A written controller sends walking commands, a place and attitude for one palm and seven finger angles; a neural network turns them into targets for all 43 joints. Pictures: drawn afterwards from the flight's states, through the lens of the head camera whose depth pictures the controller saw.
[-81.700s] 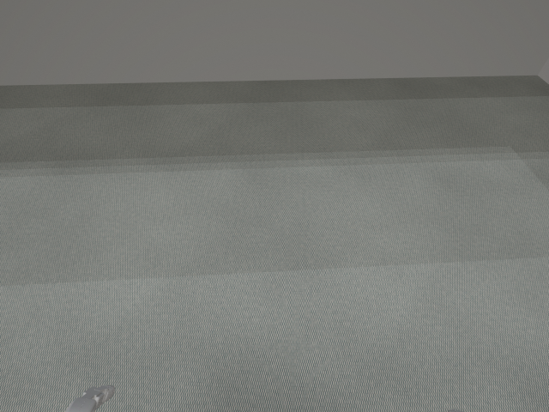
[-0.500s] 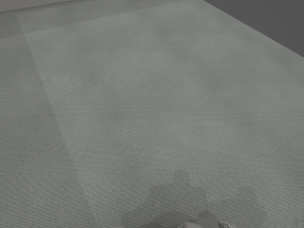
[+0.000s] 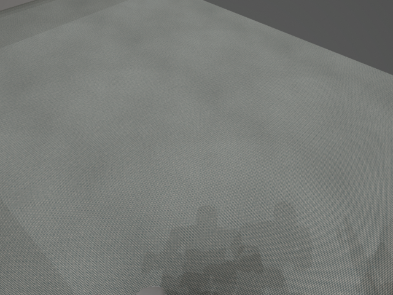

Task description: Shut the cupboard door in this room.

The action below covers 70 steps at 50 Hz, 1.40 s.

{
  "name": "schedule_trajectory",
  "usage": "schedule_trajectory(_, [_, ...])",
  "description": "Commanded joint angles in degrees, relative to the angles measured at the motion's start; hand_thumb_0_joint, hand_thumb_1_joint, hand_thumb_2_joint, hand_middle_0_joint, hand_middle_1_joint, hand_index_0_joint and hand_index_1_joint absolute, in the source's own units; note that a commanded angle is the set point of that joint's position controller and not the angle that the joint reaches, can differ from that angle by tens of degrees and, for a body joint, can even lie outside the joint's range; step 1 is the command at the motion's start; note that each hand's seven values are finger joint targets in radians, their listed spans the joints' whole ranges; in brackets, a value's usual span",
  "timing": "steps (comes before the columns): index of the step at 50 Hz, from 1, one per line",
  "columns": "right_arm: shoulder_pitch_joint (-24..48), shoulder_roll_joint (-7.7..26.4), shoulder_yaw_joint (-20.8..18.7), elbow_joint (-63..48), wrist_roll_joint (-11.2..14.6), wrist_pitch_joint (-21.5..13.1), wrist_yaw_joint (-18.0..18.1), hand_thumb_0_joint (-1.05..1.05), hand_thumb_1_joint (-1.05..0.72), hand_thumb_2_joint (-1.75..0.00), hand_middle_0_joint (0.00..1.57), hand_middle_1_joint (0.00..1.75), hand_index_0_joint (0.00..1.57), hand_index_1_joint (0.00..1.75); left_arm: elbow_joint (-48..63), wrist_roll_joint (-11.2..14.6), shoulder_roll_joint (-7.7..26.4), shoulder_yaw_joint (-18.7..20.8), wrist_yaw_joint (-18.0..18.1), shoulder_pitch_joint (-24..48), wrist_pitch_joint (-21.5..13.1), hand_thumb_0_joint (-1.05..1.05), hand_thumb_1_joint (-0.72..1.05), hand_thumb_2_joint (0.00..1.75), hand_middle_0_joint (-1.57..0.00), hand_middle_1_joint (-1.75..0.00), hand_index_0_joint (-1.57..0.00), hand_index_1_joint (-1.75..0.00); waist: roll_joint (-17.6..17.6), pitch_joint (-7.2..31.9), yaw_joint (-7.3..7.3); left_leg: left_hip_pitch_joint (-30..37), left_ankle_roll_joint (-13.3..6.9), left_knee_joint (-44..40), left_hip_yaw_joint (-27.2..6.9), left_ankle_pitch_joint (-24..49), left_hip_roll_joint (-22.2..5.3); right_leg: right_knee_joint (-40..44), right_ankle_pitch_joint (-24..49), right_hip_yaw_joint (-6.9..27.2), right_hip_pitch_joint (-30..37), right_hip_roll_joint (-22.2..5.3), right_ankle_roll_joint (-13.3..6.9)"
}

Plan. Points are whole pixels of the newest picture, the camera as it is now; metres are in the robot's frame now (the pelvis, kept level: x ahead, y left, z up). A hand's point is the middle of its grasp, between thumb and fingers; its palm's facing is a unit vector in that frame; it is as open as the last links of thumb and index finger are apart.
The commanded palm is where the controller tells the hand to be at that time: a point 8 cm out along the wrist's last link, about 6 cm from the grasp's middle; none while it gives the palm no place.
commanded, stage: turn to face it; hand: left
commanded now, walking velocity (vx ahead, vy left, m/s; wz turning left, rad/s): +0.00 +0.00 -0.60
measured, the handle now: out of the picture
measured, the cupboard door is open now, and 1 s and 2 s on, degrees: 47 47 47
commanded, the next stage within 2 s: none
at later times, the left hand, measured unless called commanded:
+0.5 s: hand (132, 273) +0.18 +0.16 -0.15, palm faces -0.31 -0.91 -0.28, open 7.4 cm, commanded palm none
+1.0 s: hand (141, 261) +0.21 +0.15 -0.17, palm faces -0.51 -0.83 -0.21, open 7.4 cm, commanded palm none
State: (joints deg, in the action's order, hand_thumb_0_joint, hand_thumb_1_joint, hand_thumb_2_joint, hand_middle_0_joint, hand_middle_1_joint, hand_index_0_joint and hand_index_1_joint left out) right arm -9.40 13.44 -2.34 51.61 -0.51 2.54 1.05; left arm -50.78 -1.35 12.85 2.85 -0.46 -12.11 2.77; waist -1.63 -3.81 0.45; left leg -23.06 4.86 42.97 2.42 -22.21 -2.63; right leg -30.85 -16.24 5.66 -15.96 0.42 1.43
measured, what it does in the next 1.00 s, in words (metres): steps on the spot, turning right: left foot, then right foot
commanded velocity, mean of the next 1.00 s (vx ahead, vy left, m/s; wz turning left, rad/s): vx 0.00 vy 0.00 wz -0.60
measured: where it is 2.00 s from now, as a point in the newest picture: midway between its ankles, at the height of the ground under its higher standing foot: outside the picture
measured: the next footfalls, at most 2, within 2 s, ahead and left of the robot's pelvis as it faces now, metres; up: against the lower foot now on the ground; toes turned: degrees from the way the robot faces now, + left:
left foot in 0.04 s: +0.07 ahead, +0.13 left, +0.00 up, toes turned +2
right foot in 0.46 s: -0.01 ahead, -0.12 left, +0.00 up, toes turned -22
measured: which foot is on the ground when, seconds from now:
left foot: up 0.00-0.02, down 0.04-0.46, up 0.48-0.86, down 0.88-1.00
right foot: down 0.00-0.04, up 0.06-0.44, down 0.46-0.88, up 0.90-1.00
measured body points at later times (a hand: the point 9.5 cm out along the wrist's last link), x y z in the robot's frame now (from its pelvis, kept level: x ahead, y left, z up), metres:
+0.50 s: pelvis +0.00 -0.01 -0.01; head +0.04 -0.04 +0.44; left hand +0.20 +0.21 -0.13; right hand -0.05 -0.27 -0.16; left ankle +0.02 +0.12 -0.72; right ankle -0.05 -0.11 -0.74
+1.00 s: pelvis +0.04 +0.00 +0.00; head +0.10 +0.00 +0.45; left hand +0.24 +0.19 -0.16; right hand +0.00 -0.27 -0.12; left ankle +0.10 +0.10 -0.73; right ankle -0.07 -0.08 -0.66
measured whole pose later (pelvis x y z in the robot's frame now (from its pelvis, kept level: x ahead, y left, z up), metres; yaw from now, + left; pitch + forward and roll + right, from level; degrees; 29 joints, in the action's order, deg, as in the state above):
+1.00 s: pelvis +0.04 +0.00 +0.00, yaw -35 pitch +1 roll -1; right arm -8.3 11.0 -0.1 48.5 -1.8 0.7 1.7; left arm -51.8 -1.1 15.5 4.8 -1.1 -11.7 4.6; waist -2.8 -4.8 1.7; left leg -16.3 -0.3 32.0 5.5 -17.0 -4.3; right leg -61.4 -29.2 2.6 -25.9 2.6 2.0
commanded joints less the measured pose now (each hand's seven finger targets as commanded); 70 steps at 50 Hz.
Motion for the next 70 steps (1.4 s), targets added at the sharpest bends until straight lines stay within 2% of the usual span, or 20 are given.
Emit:
schedule_trajectory(1, [-7.7, 10.8, -2.2, -2.6, -0.3, -3.2, 0.9, 0.00, -0.90, -0.90, 0.20, 0.30, 0.20, 0.30, 5.3, 1.0, 7.4, 2.9, 0.5, 0.8, -0.1, 0.00, 0.90, 0.90, -0.20, -0.30, -0.20, -0.30, 9.1, 9.0, -2.70, 20.7, -4.1, -24.5, -11.6, 14.1, -10.9, -6.9, 2.8, 4.5, -11.5, -1.4, -2.6])
schedule_trajectory(2, [-9.9, 15.2, -3.0, -2.9, -0.8, -3.2, 1.2, 0.00, -0.90, -0.90, 0.20, 0.30, 0.20, 0.30, 6.6, 1.0, 5.7, 2.4, 0.2, 1.1, -0.1, 0.00, 0.90, 0.90, -0.20, -0.30, -0.20, -0.30, 21.1, 8.7, -3.37, 20.7, -10.6, -26.5, -22.6, 22.9, -23.5, -21.5, -19.8, -3.8, -16.4, 2.9, 0.5])
schedule_trajectory(3, [-9.8, 15.1, -2.7, -3.4, -1.3, -2.8, 1.3, 0.00, -0.90, -0.90, 0.20, 0.30, 0.20, 0.30, 6.9, 0.6, 7.3, 2.7, 0.1, 2.5, 0.1, 0.00, 0.90, 0.90, -0.20, -0.30, -0.20, -0.30, 15.6, 7.5, -3.94, 15.5, -14.4, -25.8, -22.6, 23.3, -25.3, -31.2, -20.4, -1.6, -14.6, 0.4, 0.2])
schedule_trajectory(9, [-3.1, 9.6, -1.5, -4.9, -1.3, -3.1, 1.7, 0.00, -0.90, -0.90, 0.20, 0.30, 0.20, 0.30, 4.8, 0.2, 5.3, 3.3, -1.6, 2.0, 1.3, 0.00, 0.90, 0.90, -0.20, -0.30, -0.20, -0.30, 12.6, 4.9, -0.58, 14.9, -11.6, -24.2, -4.0, 26.5, -16.1, -35.0, -8.9, -5.5, -15.3, -2.0, 2.2])
schedule_trajectory(17, [-7.4, 10.8, -2.9, -2.2, -1.3, -2.7, 0.9, 0.00, -0.90, -0.90, 0.20, 0.30, 0.20, 0.30, 6.3, 0.1, 3.7, 2.4, -1.9, 5.6, 0.7, 0.00, 0.90, 0.90, -0.20, -0.30, -0.20, -0.30, 13.7, 7.0, -3.01, 19.3, -12.2, -20.6, 1.6, 32.2, -18.6, -16.0, -9.0, -10.4, -8.7, -1.6, 1.0])
schedule_trajectory(21, [-4.9, 11.7, -3.6, -2.3, -0.8, -2.4, 0.4, 0.00, -0.90, -0.90, 0.20, 0.30, 0.20, 0.30, 4.9, 0.2, 5.6, 2.9, -1.5, 0.2, 0.0, 0.00, 0.90, 0.90, -0.20, -0.30, -0.20, -0.30, 11.3, 8.3, 0.31, 13.8, -8.0, -12.3, 5.8, 28.3, -17.8, 2.2, 3.2, -11.4, 4.6, -0.9, -1.2])
schedule_trajectory(22, [-4.4, 10.3, -3.4, -2.8, -0.3, -2.3, 0.1, 0.00, -0.90, -0.90, 0.20, 0.30, 0.20, 0.30, 3.7, -0.2, 8.9, 3.5, -1.1, -3.3, -0.6, 0.00, 0.90, 0.90, -0.20, -0.30, -0.20, -0.30, 3.9, 9.4, 2.12, 7.8, -4.7, -4.8, 8.3, 20.4, -14.4, 9.1, 11.0, -6.0, 12.2, -5.0, -3.0])
schedule_trajectory(23, [-2.2, 5.3, -2.1, -5.6, 0.0, -2.0, -0.1, 0.00, -0.90, -0.90, 0.20, 0.30, 0.20, 0.30, 3.2, -0.8, 15.4, 4.7, -0.3, -5.7, -1.4, 0.00, 0.90, 0.90, -0.20, -0.30, -0.20, -0.30, -16.3, 7.6, 4.00, -8.3, -0.8, 8.1, 11.3, -9.9, -5.0, 13.4, 27.4, 14.7, 18.7, -19.4, -8.8])
schedule_trajectory(24, [0.4, 6.5, -1.7, -6.9, -0.3, -1.0, 0.4, 0.00, -0.90, -0.90, 0.20, 0.30, 0.20, 0.30, 2.5, 0.1, 17.3, 4.9, 0.5, -7.6, -1.1, 0.00, 0.90, 0.90, -0.20, -0.30, -0.20, -0.30, -15.4, 7.0, 5.28, -11.5, -0.7, 18.7, 3.6, -15.6, -2.9, 12.3, 34.7, 18.0, 14.3, -23.7, -13.8])
schedule_trajectory(30, [-1.0, 5.8, -1.8, -3.9, -0.3, -0.7, 0.0, 0.00, -0.90, -0.90, 0.20, 0.30, 0.20, 0.30, 4.8, 0.3, 10.8, 3.4, 1.4, 1.2, -1.8, 0.00, 0.90, 0.90, -0.20, -0.30, -0.20, -0.30, -6.7, 7.6, -0.28, -10.3, 0.6, 20.3, -1.4, 0.2, -3.2, 8.6, 33.3, 6.2, 12.2, -13.0, -11.5])
schedule_trajectory(41, [-1.0, 5.1, -1.6, -4.9, 0.5, -1.7, 0.7, 0.00, -0.90, -0.90, 0.20, 0.30, 0.20, 0.30, 3.8, 0.1, 12.3, 4.1, 1.1, 0.9, -1.1, 0.00, 0.90, 0.90, -0.20, -0.30, -0.20, -0.30, -7.2, 7.3, -0.82, 5.1, -0.4, -9.1, -0.8, 4.3, 1.5, 4.2, 29.8, 15.1, 4.9, -11.1, -10.3])
schedule_trajectory(43, [-5.2, 9.2, -2.0, -3.6, 0.0, -2.7, 1.1, 0.00, -0.90, -0.90, 0.20, 0.30, 0.20, 0.30, 4.6, 0.8, 8.5, 3.3, 0.9, 1.5, -0.6, 0.00, 0.90, 0.90, -0.20, -0.30, -0.20, -0.30, 2.2, 9.0, -2.53, 19.5, -2.8, -23.3, -7.6, 13.9, -6.5, -3.2, 13.8, 9.8, -6.6, -3.3, -4.5])
schedule_trajectory(44, [-6.5, 14.7, -3.0, -4.1, -0.8, -3.0, 1.2, 0.00, -0.90, -0.90, 0.20, 0.30, 0.20, 0.30, 5.6, 1.3, 5.5, 2.7, 0.3, -0.6, -0.5, 0.00, 0.90, 0.90, -0.20, -0.30, -0.20, -0.30, 18.6, 10.1, -2.39, 24.6, -9.1, -25.1, -21.2, 24.1, -21.1, -16.5, -14.1, 0.9, -15.7, 4.0, -0.9])
schedule_trajectory(45, [-8.0, 15.0, -2.9, -4.5, -0.9, -2.6, 1.3, 0.00, -0.90, -0.90, 0.20, 0.30, 0.20, 0.30, 6.1, 0.7, 7.3, 2.6, 0.3, 1.3, -0.6, 0.00, 0.90, 0.90, -0.20, -0.30, -0.20, -0.30, 16.4, 8.8, -3.59, 20.4, -13.8, -24.1, -22.6, 29.4, -25.7, -28.3, -20.8, -1.5, -14.9, 1.5, -0.2])
schedule_trajectory(50, [-0.7, 9.6, -1.3, -6.7, -1.2, -3.0, 1.8, 0.00, -0.90, -0.90, 0.20, 0.30, 0.20, 0.30, 4.2, 0.1, 6.8, 3.6, -1.4, 0.2, 0.6, 0.00, 0.90, 0.90, -0.20, -0.30, -0.20, -0.30, 13.3, 5.5, 0.05, 16.8, -11.6, -22.5, -4.3, 35.9, -16.2, -38.0, -10.5, -4.2, -16.4, -1.8, 2.2])
schedule_trajectory(61, [-3.6, 12.8, -3.5, -3.8, -1.0, -2.2, 0.3, 0.00, -0.90, -0.90, 0.20, 0.30, 0.20, 0.30, 4.9, 0.2, 5.7, 2.6, -1.9, 1.1, -0.3, 0.00, 0.90, 0.90, -0.20, -0.30, -0.20, -0.30, 13.5, 7.7, -0.14, 15.3, -8.3, -12.6, 5.1, 31.1, -17.0, -1.4, 0.5, -12.0, 1.7, -0.3, -0.5])
schedule_trajectory(62, [-2.3, 12.2, -3.6, -4.2, -0.6, -2.1, 0.1, 0.00, -0.90, -0.90, 0.20, 0.30, 0.20, 0.30, 3.6, 0.1, 7.9, 3.2, -1.7, -3.0, -0.6, 0.00, 0.90, 0.90, -0.20, -0.30, -0.20, -0.30, 8.9, 8.5, 2.05, 10.0, -5.7, -6.5, 7.3, 24.6, -14.9, 4.9, 7.8, -10.1, 9.2, -1.6, -1.7])
schedule_trajectory(63, [-1.9, 8.1, -2.8, -5.7, 0.0, -1.8, -0.2, 0.00, -0.90, -0.90, 0.20, 0.30, 0.20, 0.30, 2.8, -0.6, 14.2, 4.3, -1.0, -6.2, -1.4, 0.00, 0.90, 0.90, -0.20, -0.30, -0.20, -0.30, -8.8, 9.0, 4.04, -1.7, -1.8, 5.6, 10.9, 5.2, -7.9, 11.9, 19.2, 6.5, 17.1, -13.8, -5.9])
schedule_trajectory(65, [1.5, 7.1, -1.4, -8.4, -0.1, -0.6, 0.4, 0.00, -0.90, -0.90, 0.20, 0.30, 0.20, 0.30, 1.9, 0.3, 18.1, 4.8, 0.6, -8.8, -1.4, 0.00, 0.90, 0.90, -0.20, -0.30, -0.20, -0.30, -12.7, 7.3, 5.27, -11.5, -0.9, 23.4, 0.0, -14.1, -3.3, 11.8, 33.5, 17.7, 12.9, -24.0, -14.6])
schedule_trajectory(70, [-0.2, 6.7, -1.7, -5.0, -0.3, -0.8, -0.1, 0.00, -0.90, -0.90, 0.20, 0.30, 0.20, 0.30, 4.6, 0.2, 11.7, 3.3, 1.2, 2.3, -1.8, 0.00, 0.90, 0.90, -0.20, -0.30, -0.20, -0.30, -8.6, 7.0, -0.27, -9.4, 0.5, 20.6, -1.4, -1.3, -3.6, 9.4, 29.1, 7.4, 9.0, -13.6, -11.8])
